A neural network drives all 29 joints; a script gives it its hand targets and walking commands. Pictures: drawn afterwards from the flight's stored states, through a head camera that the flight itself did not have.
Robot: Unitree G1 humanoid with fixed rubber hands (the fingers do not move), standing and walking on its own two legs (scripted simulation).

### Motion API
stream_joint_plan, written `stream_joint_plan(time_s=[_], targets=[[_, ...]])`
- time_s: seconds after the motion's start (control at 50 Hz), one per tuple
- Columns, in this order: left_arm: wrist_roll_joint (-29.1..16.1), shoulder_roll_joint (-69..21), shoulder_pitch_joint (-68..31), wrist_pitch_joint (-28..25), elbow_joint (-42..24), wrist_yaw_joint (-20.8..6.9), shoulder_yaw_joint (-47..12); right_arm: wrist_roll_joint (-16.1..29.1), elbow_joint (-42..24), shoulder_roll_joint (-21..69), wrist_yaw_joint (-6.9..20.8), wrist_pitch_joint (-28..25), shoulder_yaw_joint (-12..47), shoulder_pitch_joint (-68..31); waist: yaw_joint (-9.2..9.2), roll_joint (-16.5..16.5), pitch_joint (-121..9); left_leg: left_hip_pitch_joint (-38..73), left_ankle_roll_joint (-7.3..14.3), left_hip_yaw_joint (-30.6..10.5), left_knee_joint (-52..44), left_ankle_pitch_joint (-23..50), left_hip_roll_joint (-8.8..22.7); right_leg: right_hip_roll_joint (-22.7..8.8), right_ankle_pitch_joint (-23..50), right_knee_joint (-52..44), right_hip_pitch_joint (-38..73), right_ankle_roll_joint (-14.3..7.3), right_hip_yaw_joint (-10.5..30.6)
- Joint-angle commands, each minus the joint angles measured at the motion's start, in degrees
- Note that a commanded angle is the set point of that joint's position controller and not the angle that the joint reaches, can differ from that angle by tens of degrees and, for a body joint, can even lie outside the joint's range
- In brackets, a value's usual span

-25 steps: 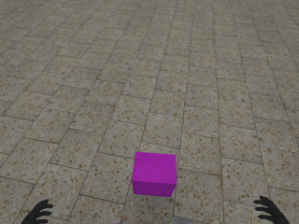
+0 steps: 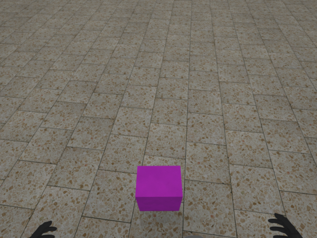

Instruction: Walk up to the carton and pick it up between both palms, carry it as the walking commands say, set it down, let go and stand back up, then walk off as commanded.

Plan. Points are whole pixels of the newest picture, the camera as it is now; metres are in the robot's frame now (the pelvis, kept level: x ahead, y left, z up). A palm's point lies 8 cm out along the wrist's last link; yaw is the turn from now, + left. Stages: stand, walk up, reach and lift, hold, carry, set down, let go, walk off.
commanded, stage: walk up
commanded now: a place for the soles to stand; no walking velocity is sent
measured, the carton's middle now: (159, 189) +0.45 +0.02 -0.63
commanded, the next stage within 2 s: none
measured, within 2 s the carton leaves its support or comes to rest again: neither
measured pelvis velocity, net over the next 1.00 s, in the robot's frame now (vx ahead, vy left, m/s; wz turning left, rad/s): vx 0.06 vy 0.04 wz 0.00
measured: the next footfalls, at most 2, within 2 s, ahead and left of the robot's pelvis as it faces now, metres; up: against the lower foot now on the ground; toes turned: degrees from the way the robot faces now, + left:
right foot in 0.88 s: +0.14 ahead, -0.09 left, +0.00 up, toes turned +1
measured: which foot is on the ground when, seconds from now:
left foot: down 0.00-1.00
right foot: down 0.00-0.62, up 0.64-0.86, down 0.88-1.00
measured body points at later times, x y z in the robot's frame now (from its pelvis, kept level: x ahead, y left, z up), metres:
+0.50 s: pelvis +0.02 +0.01 +0.00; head +0.03 -0.01 +0.45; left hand +0.12 +0.35 -0.09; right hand +0.14 -0.34 -0.09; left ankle -0.02 +0.10 -0.72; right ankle +0.04 -0.11 -0.73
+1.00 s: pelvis +0.06 +0.04 +0.00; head +0.08 +0.05 +0.44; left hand +0.21 +0.35 -0.10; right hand +0.13 -0.29 -0.11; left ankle +0.04 +0.14 -0.73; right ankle +0.11 -0.09 -0.73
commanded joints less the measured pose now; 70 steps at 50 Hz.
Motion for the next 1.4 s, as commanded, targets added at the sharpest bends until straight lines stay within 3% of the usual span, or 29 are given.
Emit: stream_joint_plan(time_s=[0.0, 0.04, 0.16, 0.26, 0.3, 0.34, 0.38, 0.46, 0.5, 0.54, 0.56, 0.58, 0.6, 0.62, 0.66, 0.72, 0.76, 0.8, 0.84, 0.86, 0.88, 0.9, 0.92, 0.96, 0.98, 1.0, 1.04, 1.12, 1.38], targets=[[0.2, 12.0, 0.6, -0.9, -2.2, 0.4, 2.5, 0.5, -3.4, -8.9, -0.2, -0.3, -2.0, -4.2, 0.47, -3.0, -4.4, -0.1, 1.2, -6.3, -4.4, -3.0, 1.5, -10.1, 15.9, -9.5, 1.9, -7.6, 14.1], [0.2, 11.9, -0.8, -0.8, -2.3, 0.8, 2.1, 0.5, -2.7, -7.9, 0.1, -0.2, -1.9, -3.0, -0.52, -5.2, -5.5, 2.2, 1.1, -8.0, -4.7, -3.1, 0.6, -11.5, 12.7, -12.5, 1.0, -8.2, 17.5], [-0.7, 9.6, -3.5, -0.3, -0.9, 0.4, 1.3, -0.1, -0.2, -10.8, -0.1, -1.0, -2.0, -3.0, -0.09, -0.5, -5.2, 6.8, 3.9, -10.8, -14.5, 6.9, 8.3, -4.9, 16.3, -5.5, 0.4, -2.4, 3.7], [-0.2, 9.3, -3.0, 0.2, 0.1, 0.2, 1.6, 0.0, -0.1, -10.3, -0.3, -0.3, -2.0, -5.1, 0.51, 1.7, -4.5, 5.7, 3.2, -7.2, -13.6, 5.9, 7.1, -4.9, 18.2, -6.3, 2.1, -2.8, 3.4], [-0.1, 9.7, -3.0, 0.2, 0.1, 0.3, 1.7, 0.0, -0.1, -9.7, -0.3, 0.1, -2.0, -5.3, 0.36, 0.4, -4.3, 5.7, 2.8, -6.3, -12.3, 4.1, 5.7, -5.7, 19.5, -7.4, 2.1, -3.6, 5.1], [0.6, 12.8, 1.4, -0.5, -0.9, 0.5, 3.6, -1.0, -3.0, -11.3, 0.8, 0.3, -3.4, -4.7, 0.29, 1.5, -3.5, 3.2, 4.8, -8.5, -9.4, -13.0, 4.9, -6.1, -4.5, -8.0, 0.2, -5.6, 9.0], [1.1, 12.6, 1.4, -0.9, -2.4, 0.5, 3.9, -1.0, -4.8, -10.8, 1.4, 0.2, -3.8, -4.6, -0.24, -0.5, 0.4, -0.4, 4.9, -10.7, -6.7, -14.7, 4.8, -7.0, -13.1, -9.9, -3.6, -7.3, 13.5], [1.2, 15.4, 6.3, -1.8, -4.3, 1.3, 4.9, -1.1, -7.3, -9.0, 1.6, -0.1, -4.1, -1.7, 0.68, -9.8, -1.1, -13.5, 2.8, -9.7, 5.5, -9.8, -1.8, -15.2, -5.0, -14.0, 7.8, -13.6, 28.6], [0.9, 15.0, 6.7, -2.0, -5.8, 1.6, 5.2, -1.1, -8.1, -9.5, 1.3, -0.3, -4.1, -0.1, 1.20, -10.2, -3.0, -16.9, 2.7, -12.8, 8.7, -11.0, -1.6, -18.4, 6.6, -12.7, 12.6, -15.5, 29.6], [0.7, 13.7, 4.2, -1.8, -6.8, 1.4, 4.7, -0.9, -7.8, -9.7, 0.8, -0.8, -4.3, 1.9, 0.10, -8.3, -4.6, -11.1, 2.2, -12.1, 3.5, -7.2, -1.4, -16.6, 13.4, -10.1, 9.5, -13.2, 23.0], [0.5, 12.4, 1.7, -1.5, -7.3, 1.2, 4.0, -0.9, -6.9, -9.4, 0.7, -1.2, -4.2, 4.3, -1.77, -7.4, -5.6, -3.5, 2.3, -10.9, -3.9, -2.3, -1.9, -13.6, 14.4, -7.2, 4.7, -10.2, 17.1], [0.1, 9.5, -0.5, -1.2, -8.0, 1.0, 2.8, -1.3, -5.9, -10.8, 0.3, -1.7, -4.6, 7.1, -3.73, -3.6, -6.0, 4.3, 3.4, -15.9, -11.1, -1.1, 0.6, -9.2, 13.8, -1.6, -2.9, -5.8, 11.5], [-0.4, 7.4, -1.2, -1.1, -8.9, 0.8, 2.1, -1.7, -5.8, -15.7, 0.0, -2.4, -5.4, 8.7, -4.23, 6.6, -4.9, 10.9, 7.4, -30.7, -16.3, 1.7, 9.9, -0.5, 5.9, 10.9, -13.3, -1.2, 3.7], [-0.5, 9.1, -1.2, -0.8, -8.8, 1.5, 2.2, -1.0, -6.3, -16.0, 0.0, -2.6, -5.0, 7.6, -3.26, 6.8, -2.4, 10.4, 12.3, -36.0, -16.8, 12.7, 17.9, 1.4, -16.3, 14.8, -17.3, 0.0, 1.0], [-0.7, 9.7, 1.8, -0.8, -7.0, 1.6, 2.4, 0.0, -5.9, -13.3, -0.3, -2.6, -4.1, 6.9, -1.02, 2.0, -0.1, 8.8, 13.3, -29.6, -13.4, 28.4, 17.3, -1.6, -15.9, 18.4, -14.4, 0.3, 1.9], [-0.7, 8.6, 2.4, -1.0, -6.4, 0.5, 2.4, 0.1, -5.8, -11.8, -0.7, -2.2, -3.3, 6.3, -0.60, 7.9, -0.5, 8.1, 7.8, -18.4, -9.2, 45.7, 10.7, -3.2, -8.6, 8.7, -8.2, 0.0, -3.4], [-0.7, 7.3, 0.2, -0.5, -6.6, 0.3, 2.3, 0.3, -6.0, -11.8, -0.9, -1.6, -3.0, 6.7, -1.15, 9.0, -2.0, 6.3, 5.5, -15.8, -7.0, 49.2, 8.7, -2.7, -4.4, 3.4, -2.8, -0.4, -8.1], [-0.5, 6.3, -0.7, 0.0, -6.2, 0.6, 2.2, 0.7, -6.2, -11.8, -1.0, -0.9, -2.9, 6.7, -0.86, 8.8, -2.6, 4.1, 3.7, -15.7, -4.8, 46.1, 7.4, -1.5, 0.3, -2.5, 1.8, -1.3, -9.9], [0.2, 7.3, 1.1, 0.0, -5.2, 1.0, 2.6, 1.4, -6.8, -10.4, -1.2, -0.7, -2.5, 6.1, 1.28, 6.2, -4.8, -1.6, 1.5, -15.0, -1.3, 43.4, 6.4, -3.7, 11.0, -7.9, 11.7, -3.1, -6.4], [0.5, 9.2, 3.6, -0.4, -4.7, 1.3, 3.0, 1.8, -7.7, -8.9, -1.3, -0.9, -1.9, 5.5, 2.64, 2.9, -7.3, -6.9, 0.2, -14.2, 2.5, 38.5, 4.5, -9.3, 19.8, -7.7, 18.5, -5.3, -0.7], [0.2, 11.8, 3.9, -0.6, -5.0, 1.3, 3.8, 2.1, -7.2, -7.7, -1.7, -0.6, -1.7, 7.2, 2.96, -0.4, -10.3, -8.6, -3.0, -12.7, 9.8, 22.7, -0.4, -19.1, 24.7, -7.4, 18.0, -12.6, 10.1], [-0.6, 11.5, 3.2, -0.4, -4.9, 1.2, 3.6, 1.9, -6.5, -7.7, -2.1, -0.2, -1.8, 7.4, 2.49, -1.7, -10.2, -5.5, -3.0, -12.3, 11.3, 3.5, -1.5, -23.3, 25.9, -8.3, 12.1, -16.6, 12.0], [-0.6, 10.6, -0.7, -0.3, -5.4, 1.2, 2.8, 1.1, -5.6, -7.0, -2.1, 0.0, -1.8, 8.9, 0.62, -5.4, -8.3, -3.5, -1.5, -13.1, 9.4, -11.0, -1.0, -24.2, 24.3, -9.4, 6.4, -16.4, 11.9], [-0.6, 9.8, -6.2, 0.4, -5.7, 0.9, 2.2, 0.3, -3.4, -7.6, -1.5, -0.4, -1.7, 11.3, -2.71, -6.8, -4.9, 1.7, 1.4, -12.4, -9.2, -1.1, -0.1, -17.8, 17.1, -7.1, 1.2, -8.6, 4.7], [-0.9, 7.2, -6.7, 0.9, -5.3, 0.6, 1.6, -0.5, -3.7, -10.7, -1.3, -1.0, -1.9, 7.7, -0.91, -1.4, -2.6, -0.9, 2.9, -22.1, -14.2, 2.3, 4.2, -11.9, 12.0, -3.8, -0.9, -3.5, 0.2], [-0.8, 7.6, -7.3, 1.2, -4.3, 0.4, 1.7, -0.2, -3.9, -12.4, -1.1, -1.7, -2.0, 3.6, 0.70, 0.4, -0.4, -4.7, 4.7, -25.5, -14.4, 7.6, 8.5, -6.9, 2.9, -3.5, 1.5, -1.0, -3.8], [-0.6, 6.8, -8.7, 1.1, -2.2, 0.1, 1.7, -0.1, -1.9, -11.8, -0.8, -2.2, -1.4, 2.4, 0.99, 0.6, -1.7, -4.7, 3.5, -22.7, -14.2, 15.4, 8.8, -6.6, 0.4, -7.6, 6.4, -1.1, -4.0], [-0.9, 6.9, -8.5, 0.4, 1.7, -0.2, 1.2, 0.6, 0.9, -9.2, -1.1, -1.9, -0.5, 0.6, 0.82, 3.4, -5.3, 0.9, -0.5, -16.5, -14.2, 24.5, 4.5, -9.3, 15.1, -10.6, 11.1, -2.5, -3.0], [-0.5, 6.8, -10.0, -0.1, 8.4, 0.1, 0.6, 0.9, 7.2, -8.5, -0.8, -1.2, 0.5, -5.5, 0.78, -0.2, -5.4, 5.2, 0.2, -14.6, -20.1, 17.1, 4.4, -11.0, 17.3, -19.0, 13.0, -1.3, -1.5]])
